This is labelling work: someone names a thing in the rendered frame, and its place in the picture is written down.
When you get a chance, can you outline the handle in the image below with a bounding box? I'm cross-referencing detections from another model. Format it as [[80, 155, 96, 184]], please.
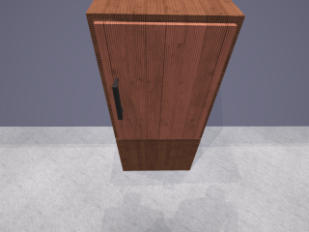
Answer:
[[112, 77, 124, 120]]

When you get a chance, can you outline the cupboard door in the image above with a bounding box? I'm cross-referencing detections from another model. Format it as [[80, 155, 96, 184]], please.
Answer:
[[94, 21, 238, 139]]

